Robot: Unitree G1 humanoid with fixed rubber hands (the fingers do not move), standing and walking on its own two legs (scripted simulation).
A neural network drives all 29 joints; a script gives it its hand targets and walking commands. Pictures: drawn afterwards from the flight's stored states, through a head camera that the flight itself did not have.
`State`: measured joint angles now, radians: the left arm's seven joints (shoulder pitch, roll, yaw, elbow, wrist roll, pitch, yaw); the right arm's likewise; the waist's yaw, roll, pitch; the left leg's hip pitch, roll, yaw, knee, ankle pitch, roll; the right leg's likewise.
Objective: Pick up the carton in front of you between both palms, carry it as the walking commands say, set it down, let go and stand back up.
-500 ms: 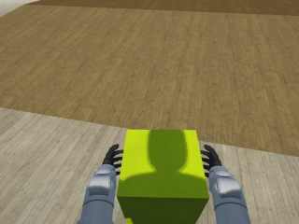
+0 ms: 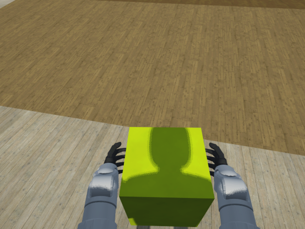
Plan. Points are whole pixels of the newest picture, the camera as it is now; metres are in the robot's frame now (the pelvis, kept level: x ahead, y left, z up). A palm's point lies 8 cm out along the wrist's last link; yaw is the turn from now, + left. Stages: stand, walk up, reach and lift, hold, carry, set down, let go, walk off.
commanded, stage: reach and lift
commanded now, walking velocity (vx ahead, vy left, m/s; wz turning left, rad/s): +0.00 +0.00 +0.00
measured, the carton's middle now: (164, 178) +0.31 +0.00 -0.05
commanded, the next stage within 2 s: hold in 0.40 s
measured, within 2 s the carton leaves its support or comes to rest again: neither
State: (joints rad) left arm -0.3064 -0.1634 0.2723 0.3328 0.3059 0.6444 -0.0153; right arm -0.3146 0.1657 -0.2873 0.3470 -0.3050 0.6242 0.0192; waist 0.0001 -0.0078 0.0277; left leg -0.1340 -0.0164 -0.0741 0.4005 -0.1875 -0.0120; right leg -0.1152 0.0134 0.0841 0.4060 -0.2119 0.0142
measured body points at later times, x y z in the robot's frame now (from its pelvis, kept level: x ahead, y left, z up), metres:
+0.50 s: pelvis +0.01 +0.00 +0.00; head -0.03 +0.00 +0.45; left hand +0.30 +0.15 +0.04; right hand +0.31 -0.15 +0.04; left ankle +0.02 +0.13 -0.74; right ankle +0.01 -0.13 -0.74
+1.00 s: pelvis +0.02 -0.02 -0.01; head -0.03 -0.03 +0.44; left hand +0.33 +0.13 +0.07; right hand +0.32 -0.18 +0.06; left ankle +0.02 +0.12 -0.73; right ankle +0.01 -0.12 -0.74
